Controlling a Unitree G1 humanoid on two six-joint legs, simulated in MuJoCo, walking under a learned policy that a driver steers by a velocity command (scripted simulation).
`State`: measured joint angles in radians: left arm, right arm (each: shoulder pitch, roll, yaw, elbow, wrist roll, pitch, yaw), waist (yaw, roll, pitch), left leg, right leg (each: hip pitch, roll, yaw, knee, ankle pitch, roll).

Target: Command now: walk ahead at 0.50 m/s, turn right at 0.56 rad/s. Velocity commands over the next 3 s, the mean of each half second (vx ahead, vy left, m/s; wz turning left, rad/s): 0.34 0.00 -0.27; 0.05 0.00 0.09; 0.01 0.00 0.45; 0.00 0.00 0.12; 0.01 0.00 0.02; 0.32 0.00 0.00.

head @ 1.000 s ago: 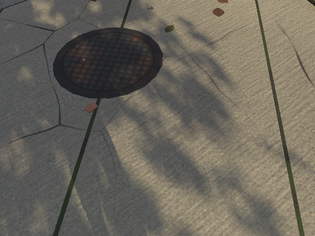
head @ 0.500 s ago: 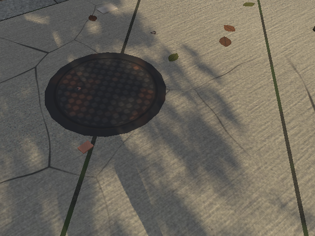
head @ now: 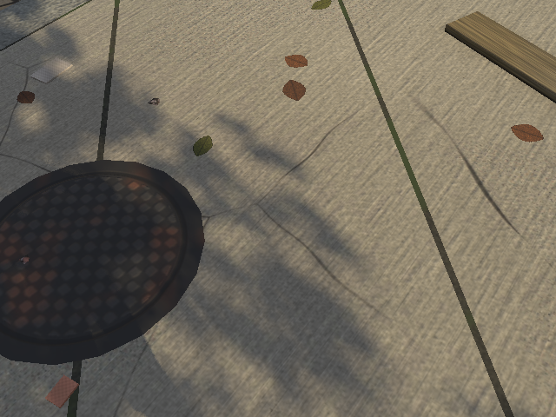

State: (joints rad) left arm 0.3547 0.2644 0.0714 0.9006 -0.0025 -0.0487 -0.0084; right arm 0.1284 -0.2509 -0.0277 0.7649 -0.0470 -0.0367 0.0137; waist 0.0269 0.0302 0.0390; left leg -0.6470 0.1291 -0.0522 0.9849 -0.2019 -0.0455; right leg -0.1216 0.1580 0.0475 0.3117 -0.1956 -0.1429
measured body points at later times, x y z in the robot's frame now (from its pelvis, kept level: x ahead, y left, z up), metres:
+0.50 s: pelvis +0.22 +0.05 +0.00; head +0.26 +0.07 +0.45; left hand +0.34 +0.30 -0.15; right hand +0.26 -0.21 -0.12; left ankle +0.29 +0.13 -0.74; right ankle +0.20 -0.08 -0.69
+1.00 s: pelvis +0.25 +0.04 -0.01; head +0.26 +0.04 +0.44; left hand +0.33 +0.30 -0.16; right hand +0.27 -0.23 -0.15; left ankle +0.29 +0.12 -0.74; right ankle +0.24 -0.08 -0.74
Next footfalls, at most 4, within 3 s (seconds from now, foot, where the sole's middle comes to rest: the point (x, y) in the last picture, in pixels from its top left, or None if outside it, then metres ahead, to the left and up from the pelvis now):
0.26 left None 0.33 0.12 -0.78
0.66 right None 0.28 -0.08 -0.78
1.42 right None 0.29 -0.08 -0.78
1.76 left None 0.20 0.12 -0.78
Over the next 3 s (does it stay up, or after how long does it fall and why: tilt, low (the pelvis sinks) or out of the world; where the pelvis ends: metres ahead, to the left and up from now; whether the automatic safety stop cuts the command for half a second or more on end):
stays up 0.39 0.02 0.00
